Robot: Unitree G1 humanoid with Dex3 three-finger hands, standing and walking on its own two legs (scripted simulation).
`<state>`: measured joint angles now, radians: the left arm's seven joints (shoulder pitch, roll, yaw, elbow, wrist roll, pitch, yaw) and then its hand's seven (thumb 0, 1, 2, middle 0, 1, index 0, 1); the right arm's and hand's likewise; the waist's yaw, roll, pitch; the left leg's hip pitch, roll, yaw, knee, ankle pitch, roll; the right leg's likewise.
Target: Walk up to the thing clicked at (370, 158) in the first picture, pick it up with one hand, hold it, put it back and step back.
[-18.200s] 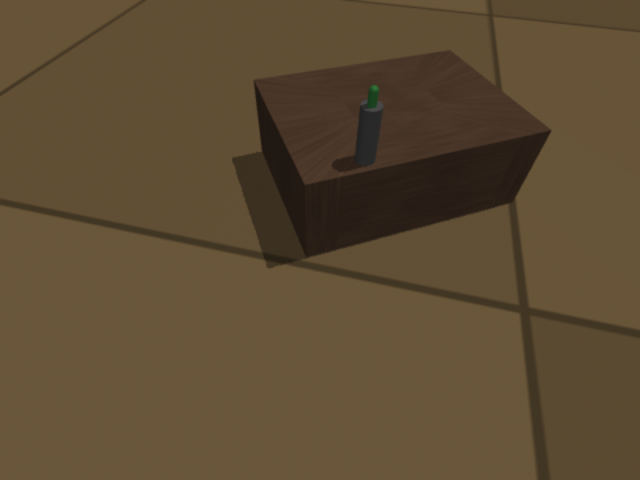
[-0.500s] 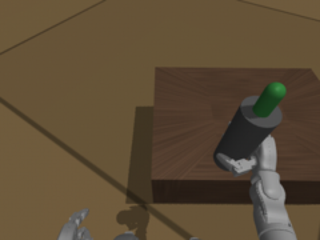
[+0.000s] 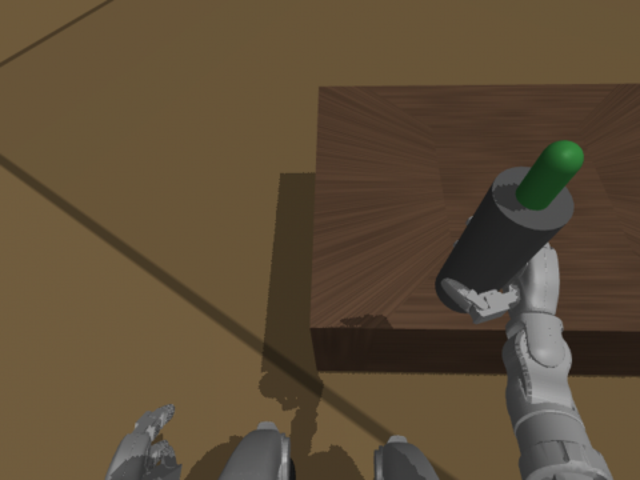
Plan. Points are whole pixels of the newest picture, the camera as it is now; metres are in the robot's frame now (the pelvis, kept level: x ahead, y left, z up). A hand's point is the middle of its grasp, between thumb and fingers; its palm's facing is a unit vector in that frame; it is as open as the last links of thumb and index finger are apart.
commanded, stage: crouch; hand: right
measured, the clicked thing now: (500, 237) +0.37 -0.18 +0.09
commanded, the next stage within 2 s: lower in 0.68 s
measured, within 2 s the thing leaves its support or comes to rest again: neither
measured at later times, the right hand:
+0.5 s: hand (457, 270) +0.42 -0.18 -0.08, palm faces +0.11 +0.99 +0.01, open 10.3 cm
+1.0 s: hand (449, 277) +0.43 -0.19 -0.15, palm faces +0.11 +0.99 +0.01, open 10.3 cm
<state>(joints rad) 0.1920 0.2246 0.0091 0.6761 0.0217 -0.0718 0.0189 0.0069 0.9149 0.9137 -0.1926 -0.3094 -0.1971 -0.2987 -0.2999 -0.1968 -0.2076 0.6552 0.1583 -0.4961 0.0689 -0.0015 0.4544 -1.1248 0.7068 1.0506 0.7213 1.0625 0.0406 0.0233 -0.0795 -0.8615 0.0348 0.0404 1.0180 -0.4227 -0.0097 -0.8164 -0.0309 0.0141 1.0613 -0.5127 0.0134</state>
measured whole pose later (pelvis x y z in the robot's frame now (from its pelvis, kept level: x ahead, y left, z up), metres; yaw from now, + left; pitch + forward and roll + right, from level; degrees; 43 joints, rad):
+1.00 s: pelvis -0.05 +0.00 -0.15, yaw +1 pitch +33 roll +3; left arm 0.19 0.26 0.00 0.67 0.06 -0.05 -0.03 0.00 0.91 0.91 -0.20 -0.31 -0.20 -0.30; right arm -0.72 -0.35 -0.40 0.99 0.10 -0.55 0.14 0.00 0.46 -1.13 0.70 1.06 0.72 1.07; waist 0.13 -0.01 -0.20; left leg -1.65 0.05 0.04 1.64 -0.56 -0.01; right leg -1.61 -0.02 0.05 1.72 -0.68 0.01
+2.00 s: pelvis -0.07 -0.01 -0.24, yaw +0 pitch +36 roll +3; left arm 0.18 0.27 -0.01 0.64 0.06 -0.02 -0.03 0.00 0.90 0.91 -0.20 -0.30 -0.20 -0.30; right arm -0.80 -0.38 -0.41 0.94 0.07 -0.49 0.12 0.00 0.49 -1.18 0.69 1.10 0.71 1.10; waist 0.14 -0.02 -0.17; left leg -1.95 0.07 0.03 1.91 -0.58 -0.02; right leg -1.92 0.01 0.05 2.00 -0.71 0.00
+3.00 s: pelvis -0.07 -0.01 -0.24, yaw +1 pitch +35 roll +3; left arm 0.18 0.28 -0.01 0.63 0.04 0.01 -0.01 0.00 0.92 0.89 -0.20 -0.30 -0.21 -0.30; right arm -0.82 -0.42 -0.44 0.88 0.07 -0.43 0.13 -0.01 0.38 -0.28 0.35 0.32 0.35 0.33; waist 0.14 -0.02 -0.16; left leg -1.95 0.07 0.03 1.93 -0.59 -0.02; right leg -1.92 0.01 0.06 2.01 -0.71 0.01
